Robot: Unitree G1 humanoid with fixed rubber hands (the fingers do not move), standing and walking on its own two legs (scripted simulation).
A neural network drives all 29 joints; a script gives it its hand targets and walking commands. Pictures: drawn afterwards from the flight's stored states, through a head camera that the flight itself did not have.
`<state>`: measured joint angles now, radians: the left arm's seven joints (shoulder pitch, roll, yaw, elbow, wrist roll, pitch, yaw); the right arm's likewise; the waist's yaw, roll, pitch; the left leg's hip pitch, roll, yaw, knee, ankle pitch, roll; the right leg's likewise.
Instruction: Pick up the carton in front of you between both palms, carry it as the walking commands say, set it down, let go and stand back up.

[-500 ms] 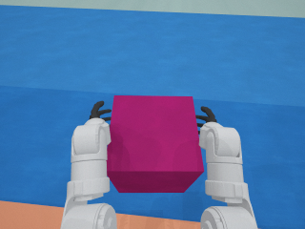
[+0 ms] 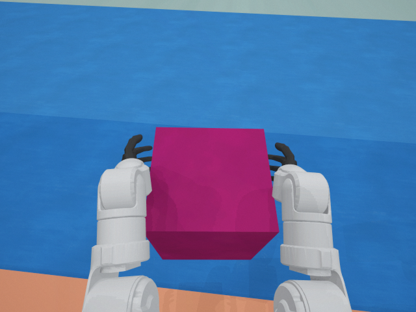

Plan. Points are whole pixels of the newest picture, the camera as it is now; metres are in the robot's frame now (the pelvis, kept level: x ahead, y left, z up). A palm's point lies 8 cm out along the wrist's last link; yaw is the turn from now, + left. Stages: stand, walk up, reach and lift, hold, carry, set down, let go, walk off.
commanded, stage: carry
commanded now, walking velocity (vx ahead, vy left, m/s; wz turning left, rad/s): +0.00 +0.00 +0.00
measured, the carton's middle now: (208, 200) +0.36 +0.01 +0.03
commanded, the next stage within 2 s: none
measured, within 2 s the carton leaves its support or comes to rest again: neither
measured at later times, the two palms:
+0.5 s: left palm (126, 170) +0.34 +0.16 +0.14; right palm (282, 178) +0.34 -0.12 +0.13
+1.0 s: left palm (124, 172) +0.34 +0.16 +0.13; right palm (279, 180) +0.34 -0.12 +0.13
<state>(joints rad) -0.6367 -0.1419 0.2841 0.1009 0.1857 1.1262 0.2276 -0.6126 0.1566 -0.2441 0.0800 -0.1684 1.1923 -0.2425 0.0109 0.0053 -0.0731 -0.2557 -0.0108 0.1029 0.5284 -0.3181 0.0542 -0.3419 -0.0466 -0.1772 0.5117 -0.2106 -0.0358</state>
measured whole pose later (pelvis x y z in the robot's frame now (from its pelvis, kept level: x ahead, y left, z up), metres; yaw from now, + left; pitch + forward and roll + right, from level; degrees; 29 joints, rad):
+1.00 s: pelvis +0.00 +0.01 +0.00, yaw +0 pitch +2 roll -1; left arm -0.64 -0.14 0.28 0.11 0.20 1.13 0.23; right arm -0.61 0.16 -0.25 0.10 -0.17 1.18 -0.24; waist 0.01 0.01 -0.07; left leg -0.25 -0.02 0.10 0.53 -0.32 0.07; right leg -0.33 -0.06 -0.18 0.50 -0.20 -0.02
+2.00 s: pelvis +0.00 +0.02 +0.00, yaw +0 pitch +2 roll -1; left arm -0.64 -0.15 0.28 0.11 0.20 1.13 0.24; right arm -0.61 0.16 -0.26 0.10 -0.17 1.18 -0.24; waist 0.01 0.00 -0.09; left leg -0.25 -0.03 0.11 0.53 -0.32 0.08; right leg -0.33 -0.07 -0.17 0.51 -0.21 -0.01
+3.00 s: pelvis -0.01 +0.02 +0.00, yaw +0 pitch +2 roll -1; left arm -0.65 -0.15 0.29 0.11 0.20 1.13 0.23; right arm -0.62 0.16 -0.26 0.10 -0.17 1.18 -0.24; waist 0.01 0.01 -0.08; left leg -0.26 -0.03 0.11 0.56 -0.33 0.09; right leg -0.34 -0.07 -0.17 0.52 -0.20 0.00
